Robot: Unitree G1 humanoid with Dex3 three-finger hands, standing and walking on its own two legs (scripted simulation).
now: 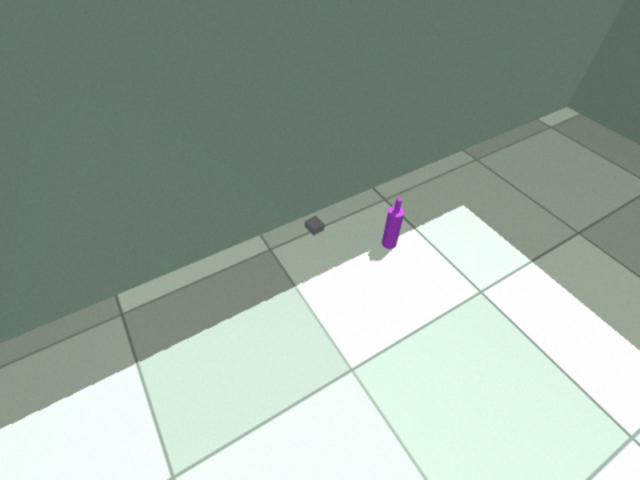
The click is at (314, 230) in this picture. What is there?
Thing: small box
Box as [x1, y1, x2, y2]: [305, 216, 324, 235]
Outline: 316,216 305,221 305,227 313,235 322,230 324,224
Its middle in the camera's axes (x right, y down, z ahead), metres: -0.01 -0.08 +1.69
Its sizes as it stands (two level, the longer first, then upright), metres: 0.065 0.059 0.037
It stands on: the floor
